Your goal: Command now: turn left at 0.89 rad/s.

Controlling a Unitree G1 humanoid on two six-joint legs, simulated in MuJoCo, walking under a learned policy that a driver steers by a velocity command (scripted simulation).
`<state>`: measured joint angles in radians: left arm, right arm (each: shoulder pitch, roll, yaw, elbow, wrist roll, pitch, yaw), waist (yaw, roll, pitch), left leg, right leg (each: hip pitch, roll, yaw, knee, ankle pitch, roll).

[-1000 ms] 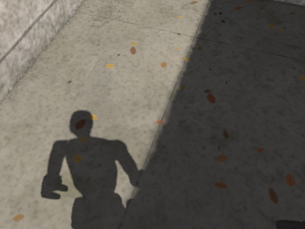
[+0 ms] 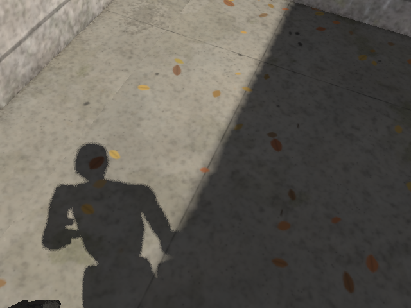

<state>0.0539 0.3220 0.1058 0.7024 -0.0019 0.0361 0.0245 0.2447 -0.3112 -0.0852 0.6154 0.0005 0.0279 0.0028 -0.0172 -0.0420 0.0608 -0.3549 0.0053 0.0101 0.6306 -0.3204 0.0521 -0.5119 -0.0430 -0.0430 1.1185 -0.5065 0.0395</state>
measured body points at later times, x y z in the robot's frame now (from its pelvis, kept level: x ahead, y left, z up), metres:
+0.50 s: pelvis +0.05 -0.01 +0.00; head +0.08 -0.02 +0.45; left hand +0.14 +0.28 -0.10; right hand +0.25 -0.26 -0.08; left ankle +0.00 +0.09 -0.70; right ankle +0.06 -0.14 -0.73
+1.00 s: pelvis +0.26 -0.05 -0.02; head +0.30 -0.06 +0.43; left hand +0.60 +0.05 -0.08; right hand +0.07 -0.27 -0.13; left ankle +0.09 +0.14 -0.73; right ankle +0.37 -0.21 -0.69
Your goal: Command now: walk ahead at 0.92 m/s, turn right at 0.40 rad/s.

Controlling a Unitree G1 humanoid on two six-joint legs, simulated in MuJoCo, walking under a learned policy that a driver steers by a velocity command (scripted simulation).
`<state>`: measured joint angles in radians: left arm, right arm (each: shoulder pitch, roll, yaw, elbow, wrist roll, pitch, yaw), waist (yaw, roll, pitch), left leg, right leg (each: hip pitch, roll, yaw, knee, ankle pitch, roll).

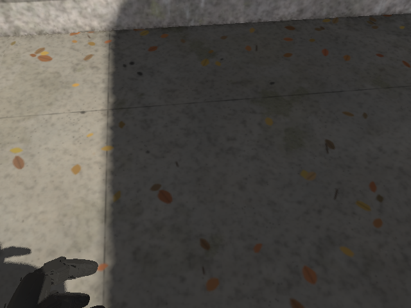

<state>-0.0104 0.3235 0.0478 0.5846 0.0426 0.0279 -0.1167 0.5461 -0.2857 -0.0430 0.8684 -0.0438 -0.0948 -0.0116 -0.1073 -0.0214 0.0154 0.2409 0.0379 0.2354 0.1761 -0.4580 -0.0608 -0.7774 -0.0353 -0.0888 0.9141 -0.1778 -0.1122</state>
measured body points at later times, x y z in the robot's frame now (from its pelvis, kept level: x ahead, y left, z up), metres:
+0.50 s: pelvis +0.37 -0.03 +0.01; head +0.40 -0.03 +0.46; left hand +0.41 +0.25 -0.12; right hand +0.57 -0.27 -0.08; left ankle +0.55 +0.04 -0.71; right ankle +0.19 -0.09 -0.71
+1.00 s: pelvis +0.47 -0.06 +0.02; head +0.48 -0.07 +0.47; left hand +0.55 +0.20 -0.11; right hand +0.60 -0.31 -0.11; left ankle +0.54 +0.04 -0.71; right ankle +0.47 -0.19 -0.71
